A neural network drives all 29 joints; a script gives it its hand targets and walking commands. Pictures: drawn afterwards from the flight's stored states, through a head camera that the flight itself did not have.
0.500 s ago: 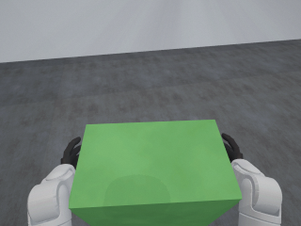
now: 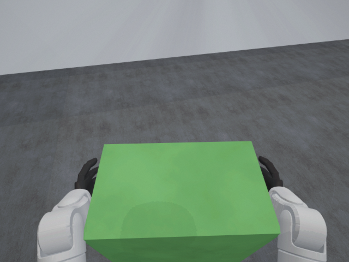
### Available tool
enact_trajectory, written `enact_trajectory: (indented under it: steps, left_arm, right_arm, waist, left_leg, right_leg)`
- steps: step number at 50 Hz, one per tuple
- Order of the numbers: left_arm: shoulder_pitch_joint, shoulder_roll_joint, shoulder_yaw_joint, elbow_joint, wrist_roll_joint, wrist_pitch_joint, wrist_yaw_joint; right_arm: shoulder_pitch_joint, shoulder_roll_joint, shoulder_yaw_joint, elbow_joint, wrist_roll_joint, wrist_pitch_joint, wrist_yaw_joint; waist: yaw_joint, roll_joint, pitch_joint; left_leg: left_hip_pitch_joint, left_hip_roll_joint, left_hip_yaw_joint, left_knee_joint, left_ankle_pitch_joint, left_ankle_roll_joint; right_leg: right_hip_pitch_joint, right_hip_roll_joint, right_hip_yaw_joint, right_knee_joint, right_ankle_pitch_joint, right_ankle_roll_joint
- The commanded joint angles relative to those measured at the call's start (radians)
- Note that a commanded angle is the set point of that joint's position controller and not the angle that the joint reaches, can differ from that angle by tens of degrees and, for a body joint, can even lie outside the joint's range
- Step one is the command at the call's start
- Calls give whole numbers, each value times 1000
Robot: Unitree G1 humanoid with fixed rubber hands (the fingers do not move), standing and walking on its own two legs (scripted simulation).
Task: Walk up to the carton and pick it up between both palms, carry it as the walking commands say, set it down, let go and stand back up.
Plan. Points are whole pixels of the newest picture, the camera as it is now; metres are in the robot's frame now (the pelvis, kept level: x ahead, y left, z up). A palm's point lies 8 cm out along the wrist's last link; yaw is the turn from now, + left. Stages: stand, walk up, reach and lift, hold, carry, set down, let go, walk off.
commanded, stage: carry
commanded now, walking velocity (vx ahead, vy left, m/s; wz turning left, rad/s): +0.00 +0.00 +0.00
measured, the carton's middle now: (178, 212) +0.23 +0.00 +0.01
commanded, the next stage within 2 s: none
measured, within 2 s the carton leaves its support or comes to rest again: neither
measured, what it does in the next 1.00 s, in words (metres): stands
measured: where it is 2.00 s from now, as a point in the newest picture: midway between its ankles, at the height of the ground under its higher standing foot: outside the picture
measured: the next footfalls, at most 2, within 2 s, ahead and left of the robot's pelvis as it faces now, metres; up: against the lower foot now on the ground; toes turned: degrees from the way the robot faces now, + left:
none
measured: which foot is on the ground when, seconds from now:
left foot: down 0.00-1.00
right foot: down 0.00-1.00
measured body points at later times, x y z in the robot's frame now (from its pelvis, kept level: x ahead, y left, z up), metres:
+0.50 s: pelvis +0.01 -0.01 +0.00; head -0.02 -0.01 +0.45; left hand +0.27 +0.19 +0.05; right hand +0.27 -0.20 +0.06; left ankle +0.03 +0.06 -0.73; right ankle +0.00 -0.13 -0.73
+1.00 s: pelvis +0.02 -0.02 +0.00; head -0.01 -0.01 +0.45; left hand +0.28 +0.19 +0.04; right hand +0.29 -0.20 +0.04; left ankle +0.03 +0.06 -0.73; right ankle +0.00 -0.13 -0.73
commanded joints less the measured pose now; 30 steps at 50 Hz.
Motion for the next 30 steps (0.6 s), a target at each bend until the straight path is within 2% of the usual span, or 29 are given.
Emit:
enact_trajectory:
  steps: [1,14,30]
  left_arm:
    - [-405,-712,-743,-133,-148,-9,-110]
    - [-393,-676,-698,-59,-112,-69,-119]
    - [-375,-590,-618,61,-51,-206,-127]
  right_arm:
    - [-397,701,717,-105,120,-15,102]
    - [-387,668,675,-34,86,-75,110]
    - [-363,575,593,84,19,-215,120]
  waist:
    - [1,9,-120]
    - [7,7,-124]
    - [14,3,-146]
  left_leg:
    - [130,164,-207,-88,130,-32]
    - [118,157,-188,-67,146,-34]
    - [109,158,-169,-61,177,-39]
  right_leg:
    - [-31,-76,101,-83,62,-39]
    - [-13,-76,107,-88,99,-52]
    - [7,-77,111,-98,147,-55]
